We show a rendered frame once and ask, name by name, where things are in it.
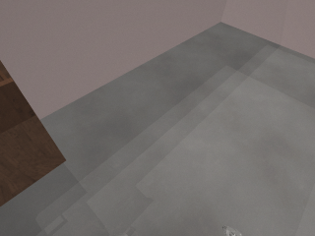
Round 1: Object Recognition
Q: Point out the right robot hand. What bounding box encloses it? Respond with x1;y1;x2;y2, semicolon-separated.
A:
221;225;242;236

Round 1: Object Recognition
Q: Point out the cabinet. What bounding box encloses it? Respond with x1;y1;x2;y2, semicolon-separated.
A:
0;60;66;207

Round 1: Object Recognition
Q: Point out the drawer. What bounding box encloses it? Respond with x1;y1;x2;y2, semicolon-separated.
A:
0;71;35;134

